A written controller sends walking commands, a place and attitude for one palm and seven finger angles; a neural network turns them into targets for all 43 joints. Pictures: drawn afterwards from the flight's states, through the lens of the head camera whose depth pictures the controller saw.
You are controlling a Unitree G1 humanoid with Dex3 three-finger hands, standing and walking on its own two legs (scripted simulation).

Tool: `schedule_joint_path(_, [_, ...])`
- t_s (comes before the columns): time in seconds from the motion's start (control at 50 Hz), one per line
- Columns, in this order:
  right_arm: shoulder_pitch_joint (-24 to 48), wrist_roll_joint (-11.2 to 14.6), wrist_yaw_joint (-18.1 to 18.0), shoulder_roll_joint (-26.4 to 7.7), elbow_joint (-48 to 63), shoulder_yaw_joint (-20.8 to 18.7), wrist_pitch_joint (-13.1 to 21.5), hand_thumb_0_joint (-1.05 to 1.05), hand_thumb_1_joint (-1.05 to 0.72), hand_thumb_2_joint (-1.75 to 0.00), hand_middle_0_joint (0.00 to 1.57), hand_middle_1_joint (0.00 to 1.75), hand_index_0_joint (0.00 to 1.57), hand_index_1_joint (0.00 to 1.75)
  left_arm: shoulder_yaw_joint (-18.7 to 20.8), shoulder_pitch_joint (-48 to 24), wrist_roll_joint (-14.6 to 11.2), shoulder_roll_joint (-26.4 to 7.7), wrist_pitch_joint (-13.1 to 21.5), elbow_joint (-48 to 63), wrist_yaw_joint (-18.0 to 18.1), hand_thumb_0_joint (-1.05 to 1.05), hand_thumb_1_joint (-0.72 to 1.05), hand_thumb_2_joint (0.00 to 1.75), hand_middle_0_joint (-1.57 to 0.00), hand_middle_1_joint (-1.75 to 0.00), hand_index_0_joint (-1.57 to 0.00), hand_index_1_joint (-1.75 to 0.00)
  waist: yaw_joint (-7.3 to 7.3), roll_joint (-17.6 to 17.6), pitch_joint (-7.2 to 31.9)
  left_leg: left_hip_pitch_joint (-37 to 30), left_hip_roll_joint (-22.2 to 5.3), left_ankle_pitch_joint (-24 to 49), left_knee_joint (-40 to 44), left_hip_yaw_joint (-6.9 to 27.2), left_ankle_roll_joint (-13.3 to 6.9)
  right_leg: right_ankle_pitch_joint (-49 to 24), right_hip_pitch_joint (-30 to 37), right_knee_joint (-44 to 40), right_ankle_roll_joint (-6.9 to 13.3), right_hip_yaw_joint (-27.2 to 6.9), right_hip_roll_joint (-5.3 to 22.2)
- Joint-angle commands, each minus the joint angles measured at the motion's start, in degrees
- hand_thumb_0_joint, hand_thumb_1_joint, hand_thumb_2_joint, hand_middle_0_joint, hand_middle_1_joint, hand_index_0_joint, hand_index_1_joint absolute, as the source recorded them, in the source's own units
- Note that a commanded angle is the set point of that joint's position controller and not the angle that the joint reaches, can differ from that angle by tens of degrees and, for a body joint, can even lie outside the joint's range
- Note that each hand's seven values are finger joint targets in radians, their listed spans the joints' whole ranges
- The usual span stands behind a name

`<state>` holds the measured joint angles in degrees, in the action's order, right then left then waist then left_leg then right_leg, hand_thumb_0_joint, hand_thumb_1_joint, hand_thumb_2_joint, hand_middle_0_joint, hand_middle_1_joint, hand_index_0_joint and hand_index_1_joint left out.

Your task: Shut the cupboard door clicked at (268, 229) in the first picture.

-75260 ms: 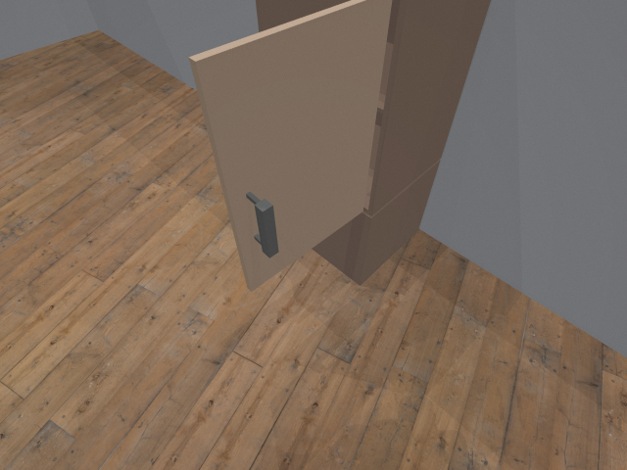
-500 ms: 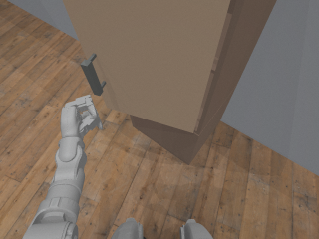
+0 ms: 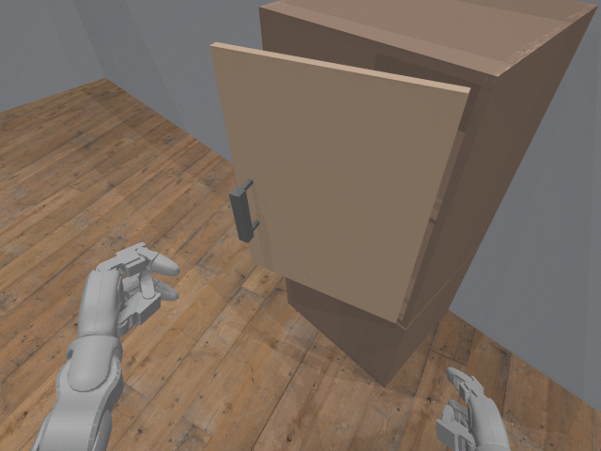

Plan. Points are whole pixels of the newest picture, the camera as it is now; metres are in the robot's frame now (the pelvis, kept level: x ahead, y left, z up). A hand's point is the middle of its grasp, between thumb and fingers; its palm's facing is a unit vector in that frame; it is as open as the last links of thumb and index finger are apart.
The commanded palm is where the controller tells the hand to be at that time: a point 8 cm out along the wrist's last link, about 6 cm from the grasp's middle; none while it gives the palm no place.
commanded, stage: draw the hand back to the body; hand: left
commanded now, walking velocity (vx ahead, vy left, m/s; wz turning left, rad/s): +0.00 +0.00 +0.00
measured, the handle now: (247, 210) +0.63 +0.19 -0.09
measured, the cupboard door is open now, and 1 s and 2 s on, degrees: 18 18 18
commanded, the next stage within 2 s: step back with the hand held close in 0.76 s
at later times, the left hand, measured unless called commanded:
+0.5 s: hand (29, 320) +0.19 +0.27 +0.18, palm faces +0.50 -0.75 -0.44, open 6.9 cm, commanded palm +0.15 +0.30 +0.19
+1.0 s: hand (55, 320) +0.20 +0.26 +0.16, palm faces +0.45 -0.77 -0.45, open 7.4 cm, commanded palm +0.14 +0.29 +0.19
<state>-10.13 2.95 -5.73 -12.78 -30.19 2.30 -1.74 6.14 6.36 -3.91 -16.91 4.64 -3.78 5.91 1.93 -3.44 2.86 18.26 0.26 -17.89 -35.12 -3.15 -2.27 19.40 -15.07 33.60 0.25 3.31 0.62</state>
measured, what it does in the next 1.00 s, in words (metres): stands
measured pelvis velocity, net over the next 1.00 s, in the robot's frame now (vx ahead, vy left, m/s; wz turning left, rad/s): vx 0.00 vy -0.01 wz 0.00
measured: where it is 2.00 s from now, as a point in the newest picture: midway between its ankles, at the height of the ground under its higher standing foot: outside the picture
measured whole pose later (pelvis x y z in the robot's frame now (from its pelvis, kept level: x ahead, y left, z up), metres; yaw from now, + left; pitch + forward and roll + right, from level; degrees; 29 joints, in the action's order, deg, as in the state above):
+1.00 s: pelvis +0.00 -0.01 +0.01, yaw +0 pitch -1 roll -1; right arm -10.9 0.9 -4.2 -14.1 -35.6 0.3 3.4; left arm 21.3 27.3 -3.8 -20.1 7.2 18.6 6.2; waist 1.9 -5.6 0.6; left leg 11.9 -0.7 -14.4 -27.6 -2.5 -1.6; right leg 14.5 -7.3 23.2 0.8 3.9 -0.9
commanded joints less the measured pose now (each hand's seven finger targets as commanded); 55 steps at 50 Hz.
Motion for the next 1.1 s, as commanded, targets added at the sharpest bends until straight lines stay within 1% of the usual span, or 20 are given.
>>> schedule_joint_path(0.0, [4.6, -0.5, 0.2, -6.2, 7.5, -1.8, 4.1, 0.0, -0.9, -0.9, 0.2, 0.3, 0.2, 0.3, 3.6, -6.0, -0.1, -6.7, 2.0, 18.9, 0.7, 0.0, 0.9, 0.9, -0.69, -0.84, -0.69, -0.84, -1.18, 0.7, 5.5, -11.4, -2.0, 14.4, 10.2, 4.3, 1.1, -14.5, 3.2, -8.3, 1.1, -0.8, -0.7])
schedule_joint_path(0.02, [4.6, -0.8, 0.3, -6.5, 7.2, -1.8, 4.3, 0.0, -0.9, -0.9, 0.2, 0.3, 0.2, 0.3, 4.9, -2.2, -0.3, -7.6, 1.5, 18.4, 0.6, 0.0, 0.9, 0.9, -0.67, -0.81, -0.67, -0.81, -0.64, 3.4, 4.9, -11.1, -2.1, 15.7, 10.7, 4.1, 0.9, -15.7, 4.5, -9.1, 1.0, -0.8, -0.7])
schedule_joint_path(0.12, [5.9, -1.3, 1.0, -6.2, 6.7, -1.7, 5.3, 0.0, -0.9, -0.9, 0.2, 0.3, 0.2, 0.3, 12.3, 2.7, -0.3, -12.7, 1.2, 27.1, 0.9, 0.0, 0.9, 0.9, -0.53, -0.66, -0.53, -0.66, 0.65, 1.2, 4.9, -12.6, -2.0, 19.0, 12.5, 3.4, 1.2, -18.1, 8.7, -11.2, 0.9, -0.9, -0.4])
schedule_joint_path(0.2, [6.4, -1.6, 1.3, -5.2, 6.2, -1.6, 6.6, 0.0, -0.9, -0.9, 0.2, 0.3, 0.2, 0.3, 15.2, 5.6, 0.0, -13.5, 1.6, 33.9, 1.4, 0.0, 0.9, 0.9, -0.42, -0.54, -0.42, -0.54, 0.99, -3.1, 4.9, -14.2, -1.8, 21.7, 12.9, 3.3, 1.6, -18.9, 9.3, -11.7, 0.8, -0.7, -0.3])
schedule_joint_path(0.26, [6.4, -1.8, 1.6, -5.3, 5.7, -1.9, 7.8, 0.0, -0.9, -0.9, 0.2, 0.3, 0.2, 0.3, 17.3, 10.5, -0.1, -14.1, 1.9, 37.1, 1.6, 0.0, 0.9, 0.9, -0.34, -0.45, -0.34, -0.45, 1.3, -3.4, 4.2, -14.2, -2.0, 23.1, 12.8, 3.3, 1.7, -19.3, 9.6, -12.2, 0.7, -0.7, -0.3])
schedule_joint_path(0.36, [6.2, -1.8, 2.1, -5.6, 5.0, -2.8, 8.6, 0.0, -0.9, -0.9, 0.2, 0.3, 0.2, 0.3, 22.5, 17.8, -0.7, -15.8, 2.5, 38.4, 1.7, 0.0, 0.9, 0.9, -0.2, -0.3, -0.2, -0.3, 1.96, 1.3, 2.7, -12.6, -1.9, 21.7, 12.9, 2.7, 1.5, -19.4, 9.9, -12.4, 0.4, -0.4, -0.3])
schedule_joint_path(0.42, [6.0, -1.6, 2.1, -6.1, 4.0, -3.1, 8.5, 0.0, -0.9, -0.9, 0.2, 0.3, 0.2, 0.3, 18.1, 18.1, -0.6, -10.7, 1.8, 31.7, 1.0, 0.0, 0.9, 0.9, -0.2, -0.3, -0.2, -0.3, 0.69, 3.9, -4.5, -10.9, -2.1, 15.6, 14.3, 2.4, 1.2, -14.2, 5.8, -14.3, 0.2, -0.3, -0.2])
schedule_joint_path(0.46, [5.7, -1.5, 1.8, -6.6, 3.8, -3.5, 8.3, 0.0, -0.9, -0.9, 0.2, 0.3, 0.2, 0.3, 18.0, 15.4, -0.5, -11.1, 1.9, 31.1, 1.1, 0.0, 0.9, 0.9, -0.2, -0.3, -0.2, -0.3, 0.37, 4.3, -5.2, -10.8, -2.0, 12.5, 14.7, 2.4, 0.8, -11.5, 4.8, -14.7, 0.0, -0.7, -0.1])
schedule_joint_path(0.54, [6.2, -1.8, 1.1, -6.8, 3.9, -3.7, 9.2, 0.0, -0.9, -0.9, 0.2, 0.3, 0.2, 0.3, 19.8, 11.5, 0.0, -14.4, 3.3, 35.7, 1.7, 0.0, 0.9, 0.9, -0.2, -0.3, -0.2, -0.3, 1.25, 1.2, 1.9, -13.2, -1.3, 12.1, 14.6, 2.5, 0.2, -10.8, 8.0, -14.3, 0.1, -1.5, 0.3])
schedule_joint_path(0.58, [6.8, -1.9, 0.9, -6.2, 4.1, -3.5, 9.9, 0.0, -0.9, -0.9, 0.2, 0.3, 0.2, 0.3, 19.7, 12.3, 0.1, -14.6, 3.9, 38.4, 2.0, 0.0, 0.9, 0.9, -0.2, -0.3, -0.2, -0.3, 1.62, -0.2, 4.3, -14.2, -1.0, 13.8, 13.9, 2.1, 0.1, -12.8, 9.3, -13.8, 0.2, -1.6, 0.3])
schedule_joint_path(0.62, [6.9, -2.1, 0.7, -6.3, 3.6, -3.3, 10.7, 0.0, -0.9, -0.9, 0.2, 0.3, 0.2, 0.3, 21.6, 13.1, 0.3, -17.2, 4.1, 39.9, 2.5, 0.0, 0.9, 0.9, -0.2, -0.3, -0.2, -0.3, 2.05, -2.2, 4.7, -13.9, -0.7, 14.7, 13.6, 2.1, 0.3, -14.0, 10.2, -14.0, 0.3, -1.7, 0.4])
schedule_joint_path(0.68, [7.1, -2.0, 0.7, -5.5, 3.3, -2.9, 11.3, 0.0, -0.9, -0.9, 0.2, 0.3, 0.2, 0.3, 20.7, 14.2, 0.3, -15.5, 4.2, 39.4, 2.5, 0.0, 0.9, 0.9, -0.2, -0.3, -0.2, -0.3, 1.73, -3.1, 0.4, -12.7, -0.8, 14.2, 13.9, 2.1, 0.7, -13.4, 8.4, -14.5, 0.5, -1.5, 0.2])
schedule_joint_path(0.72, [6.8, -2.0, 0.8, -5.7, 2.8, -3.1, 11.4, 0.0, -0.9, -0.9, 0.2, 0.3, 0.2, 0.3, 21.6, 15.0, 0.2, -15.7, 4.0, 36.9, 2.4, 0.0, 0.9, 0.9, -0.2, -0.3, -0.2, -0.3, 1.74, -1.3, -2.8, -11.4, -1.0, 13.1, 14.3, 2.2, 1.0, -12.0, 7.3, -15.6, 0.4, -1.3, -0.1])
schedule_joint_path(0.82, [6.4, -1.7, 1.1, -5.8, 2.8, -3.4, 10.3, 0.0, -0.9, -0.9, 0.2, 0.3, 0.2, 0.3, 20.4, 18.0, -0.6, -12.6, 3.6, 30.9, 1.2, 0.0, 0.9, 0.9, -0.2, -0.3, -0.2, -0.3, 1.63, 2.2, -5.2, -11.0, -1.6, 12.9, 15.0, 1.8, 0.7, -11.6, 6.4, -15.8, 0.1, -1.5, -0.2])
schedule_joint_path(0.86, [6.5, -1.6, 1.3, -5.9, 3.2, -3.7, 9.9, 0.0, -0.9, -0.9, 0.2, 0.3, 0.2, 0.3, 19.8, 16.5, -0.7, -12.5, 3.8, 32.5, 0.9, 0.0, 0.9, 0.9, -0.2, -0.3, -0.2, -0.3, 1.39, 1.6, -3.4, -11.8, -1.6, 12.1, 15.0, 1.5, 0.6, -10.6, 6.8, -15.8, -0.1, -1.9, 0.0])
schedule_joint_path(0.88, [6.0, -1.5, 1.4, -8.1, 4.5, -4.3, 8.7, 0.0, -0.9, -0.9, 0.2, 0.3, 0.2, 0.3, 24.9, 11.7, -0.2, -18.4, 6.0, 35.5, 1.3, 0.0, 0.9, 0.9, -0.2, -0.3, -0.2, -0.3, -0.73, 2.4, -4.2, -7.7, -2.7, 8.1, 11.0, 2.8, -0.4, -10.7, 2.4, -18.5, 0.0, -7.2, 3.7])
schedule_joint_path(0.9, [6.1, -1.9, 1.2, -7.5, 3.4, -4.3, 8.0, 0.0, -0.9, -0.9, 0.2, 0.3, 0.2, 0.3, 22.5, 15.5, -0.1, -15.6, 6.4, 31.8, 1.1, 0.0, 0.9, 0.9, -0.2, -0.3, -0.2, -0.3, -1.22, 4.7, -3.4, -7.8, -2.3, 7.1, 8.9, 3.2, -0.4, -9.7, 0.9, -19.5, 0.7, -8.4, 5.6])
schedule_joint_path(0.96, [6.1, -1.9, 1.2, -6.8, 3.9, -4.3, 6.9, 0.0, -0.9, -0.9, 0.2, 0.3, 0.2, 0.3, 21.6, 17.4, 0.4, -15.5, 7.6, 35.5, 1.4, 0.0, 0.9, 0.9, -0.2, -0.3, -0.2, -0.3, -1.36, 4.2, 0.2, -7.4, -2.3, 9.5, 6.7, 3.2, -0.1, -14.7, 1.8, -17.0, 1.8, -8.7, 8.1])
schedule_joint_path(1.02, [6.0, -2.0, 0.5, -7.7, 4.7, -4.8, 6.1, 0.0, -0.9, -0.9, 0.2, 0.3, 0.2, 0.3, 23.4, 19.7, 0.2, -17.3, 7.9, 39.4, 2.2, 0.0, 0.9, 0.9, -0.2, -0.3, -0.2, -0.3, -1.39, -0.7, 5.3, -8.8, -3.5, 18.5, 8.6, 3.9, 0.2, -23.4, 5.1, -11.4, 1.2, -5.7, 6.3])
schedule_joint_path(1.08, [5.7, -2.0, 0.0, -7.8, 6.3, -4.9, 4.5, 0.0, -0.9, -0.9, 0.2, 0.3, 0.2, 0.3, 25.4, 22.6, -0.3, -18.7, 7.5, 41.4, 2.7, 0.0, 0.9, 0.9, -0.2, -0.3, -0.2, -0.3, -1.2, -0.6, 8.7, -8.3, -5.0, 29.9, 8.9, 5.0, 0.2, -30.2, 8.3, -6.3, 0.2, -4.0, 3.7])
